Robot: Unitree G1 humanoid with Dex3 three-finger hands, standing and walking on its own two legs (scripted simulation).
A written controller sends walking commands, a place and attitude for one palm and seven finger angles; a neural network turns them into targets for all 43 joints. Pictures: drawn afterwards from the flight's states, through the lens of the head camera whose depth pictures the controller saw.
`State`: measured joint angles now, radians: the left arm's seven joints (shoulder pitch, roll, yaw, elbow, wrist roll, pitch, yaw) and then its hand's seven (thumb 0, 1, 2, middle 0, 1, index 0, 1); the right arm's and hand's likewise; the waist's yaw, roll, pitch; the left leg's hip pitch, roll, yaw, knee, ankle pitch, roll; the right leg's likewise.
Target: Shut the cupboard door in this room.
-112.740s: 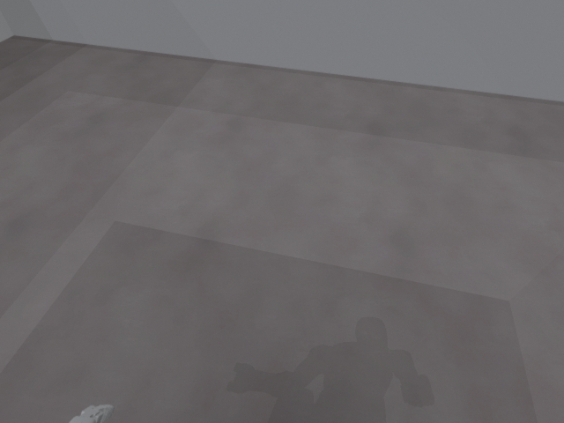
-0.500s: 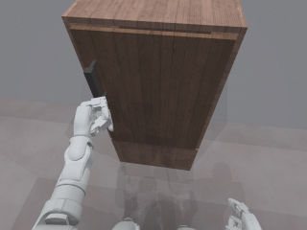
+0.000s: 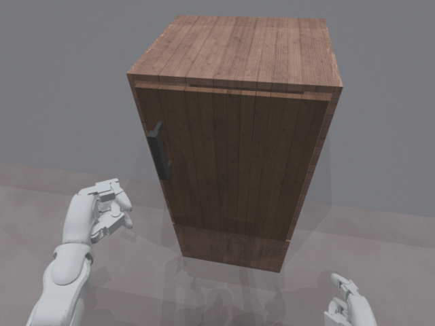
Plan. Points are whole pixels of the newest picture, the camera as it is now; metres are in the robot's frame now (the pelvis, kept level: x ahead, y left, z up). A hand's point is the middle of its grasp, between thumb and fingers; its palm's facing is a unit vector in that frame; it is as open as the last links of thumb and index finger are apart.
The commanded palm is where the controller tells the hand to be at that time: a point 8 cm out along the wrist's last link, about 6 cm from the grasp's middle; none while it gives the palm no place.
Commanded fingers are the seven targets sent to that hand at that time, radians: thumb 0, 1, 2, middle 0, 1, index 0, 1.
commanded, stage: draw the hand back to the body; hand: left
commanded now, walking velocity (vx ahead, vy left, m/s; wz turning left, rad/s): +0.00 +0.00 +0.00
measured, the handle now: (162, 151) +0.53 +0.19 +0.01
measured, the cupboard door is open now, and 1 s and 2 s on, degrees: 0 0 0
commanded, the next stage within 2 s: step back with the hand held close in 0.92 s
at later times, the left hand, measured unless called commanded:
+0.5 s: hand (28, 229) +0.21 +0.27 +0.16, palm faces +0.42 -0.82 -0.39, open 5.8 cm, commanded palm +0.15 +0.32 +0.19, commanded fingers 0.00 0.90 0.90 -0.23 -0.33 -0.23 -0.33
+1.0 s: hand (19, 235) +0.19 +0.27 +0.18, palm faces +0.45 -0.80 -0.40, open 7.4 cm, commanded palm +0.14 +0.31 +0.19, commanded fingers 0.00 0.90 0.90 -0.20 -0.30 -0.20 -0.30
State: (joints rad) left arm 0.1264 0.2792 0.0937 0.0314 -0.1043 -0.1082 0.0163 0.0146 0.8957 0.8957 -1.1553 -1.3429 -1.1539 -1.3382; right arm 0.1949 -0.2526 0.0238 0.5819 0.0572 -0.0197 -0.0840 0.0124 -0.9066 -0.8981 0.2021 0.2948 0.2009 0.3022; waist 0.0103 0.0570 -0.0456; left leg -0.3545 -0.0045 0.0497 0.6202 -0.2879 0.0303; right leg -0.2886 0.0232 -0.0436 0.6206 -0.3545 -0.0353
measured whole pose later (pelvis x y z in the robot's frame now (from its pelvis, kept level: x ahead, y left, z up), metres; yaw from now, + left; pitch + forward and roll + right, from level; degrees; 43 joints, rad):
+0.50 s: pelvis +0.01 +0.02 +0.02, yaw +0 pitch -4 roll +0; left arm 0.43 0.35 0.29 -0.34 -0.07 -0.03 0.10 0.01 0.89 0.90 -0.50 -0.62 -0.50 -0.62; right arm 0.19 -0.23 0.04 0.62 0.02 -0.04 -0.05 0.01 -0.90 -0.90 0.21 0.30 0.20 0.30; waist 0.06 0.08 0.00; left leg -0.12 -0.03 0.05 0.41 -0.21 0.05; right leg -0.05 0.00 -0.04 0.39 -0.27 -0.01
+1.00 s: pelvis +0.00 +0.01 +0.02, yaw +0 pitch -5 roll +0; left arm 0.45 0.35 0.33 -0.37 -0.07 -0.07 0.10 0.01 0.89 0.89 -0.21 -0.31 -0.21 -0.30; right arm 0.20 -0.23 0.02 0.63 0.02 -0.08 -0.06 0.01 -0.90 -0.90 0.20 0.30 0.20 0.30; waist 0.06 0.07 0.01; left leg -0.12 -0.02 0.05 0.41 -0.20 0.04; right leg -0.04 0.02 -0.04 0.38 -0.25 -0.03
